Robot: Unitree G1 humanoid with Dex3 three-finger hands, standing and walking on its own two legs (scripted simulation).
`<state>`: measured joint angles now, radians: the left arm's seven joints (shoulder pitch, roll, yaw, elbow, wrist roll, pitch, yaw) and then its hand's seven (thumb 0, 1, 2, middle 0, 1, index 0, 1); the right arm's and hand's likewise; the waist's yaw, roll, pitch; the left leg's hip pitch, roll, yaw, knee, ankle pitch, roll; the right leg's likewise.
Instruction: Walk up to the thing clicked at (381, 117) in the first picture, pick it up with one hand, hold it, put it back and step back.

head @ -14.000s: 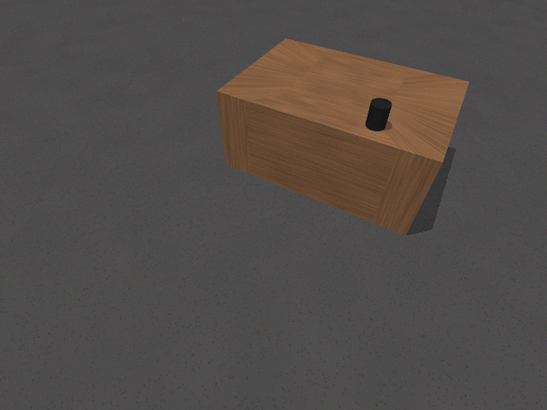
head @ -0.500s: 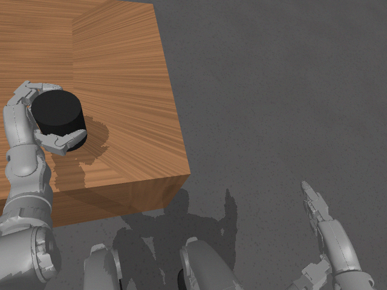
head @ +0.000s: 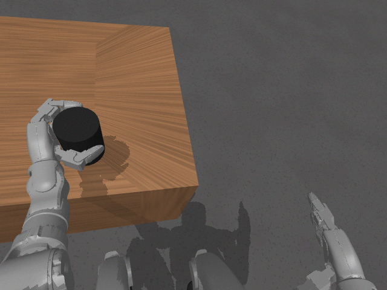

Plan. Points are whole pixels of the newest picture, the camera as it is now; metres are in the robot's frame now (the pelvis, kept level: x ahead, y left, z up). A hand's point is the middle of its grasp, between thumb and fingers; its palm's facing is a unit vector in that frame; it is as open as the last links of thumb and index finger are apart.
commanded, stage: lift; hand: left
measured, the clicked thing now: (81, 137) +0.46 +0.16 -0.02
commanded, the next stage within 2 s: hold in 1.00 s
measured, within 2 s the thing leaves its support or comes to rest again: neither
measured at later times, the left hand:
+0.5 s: hand (59, 153) +0.38 +0.18 +0.07, palm faces +0.12 -0.99 -0.02, open 11.2 cm
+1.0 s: hand (57, 162) +0.35 +0.17 +0.10, palm faces +0.12 -0.99 -0.01, open 11.3 cm
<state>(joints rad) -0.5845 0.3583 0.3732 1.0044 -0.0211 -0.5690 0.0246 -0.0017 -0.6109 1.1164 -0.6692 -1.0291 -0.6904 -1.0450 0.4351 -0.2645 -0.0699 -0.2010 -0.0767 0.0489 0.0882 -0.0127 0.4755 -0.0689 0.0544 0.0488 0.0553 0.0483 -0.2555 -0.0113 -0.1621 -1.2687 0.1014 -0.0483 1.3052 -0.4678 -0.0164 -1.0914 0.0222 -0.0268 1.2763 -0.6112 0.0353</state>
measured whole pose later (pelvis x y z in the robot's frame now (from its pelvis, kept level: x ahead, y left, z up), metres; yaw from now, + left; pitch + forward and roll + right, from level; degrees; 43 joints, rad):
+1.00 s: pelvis +0.02 +0.00 +0.07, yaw +2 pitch +12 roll -1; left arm -0.10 0.18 0.14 0.41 -0.14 -0.38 -0.03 0.00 -0.60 1.12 -0.66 -1.04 -0.68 -1.05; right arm 0.45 -0.24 -0.07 0.01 0.00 0.12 0.00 -0.01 0.50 -0.06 0.05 0.05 0.05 0.05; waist -0.06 -0.01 -0.11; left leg -0.79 0.07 0.03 0.97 -0.38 -0.01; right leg -0.66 -0.02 0.02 0.98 -0.53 0.04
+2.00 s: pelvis +0.03 -0.01 +0.08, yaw +2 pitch +9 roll +0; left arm 0.02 0.17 0.13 0.22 -0.16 -0.27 -0.02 0.00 -0.58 1.09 -0.66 -1.02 -0.68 -1.03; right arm 0.41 -0.23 -0.08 0.14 0.01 0.09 -0.03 -0.01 0.50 -0.06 0.05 0.05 0.05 0.05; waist -0.03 0.00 -0.09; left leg -0.68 0.06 0.03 0.89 -0.37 -0.02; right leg -0.54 -0.03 0.02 0.90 -0.51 0.04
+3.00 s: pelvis +0.03 -0.01 +0.08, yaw +2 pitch +8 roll +0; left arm -0.01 0.16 0.14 0.30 -0.16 -0.29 -0.03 0.00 -0.57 1.08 -0.66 -1.02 -0.68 -1.03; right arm 0.38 -0.23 -0.09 0.22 0.01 0.07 -0.02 -0.01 0.50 -0.07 0.05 0.05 0.05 0.05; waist -0.03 0.00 -0.08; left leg -0.64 0.06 0.03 0.86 -0.35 -0.02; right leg -0.51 -0.03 0.02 0.87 -0.49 0.03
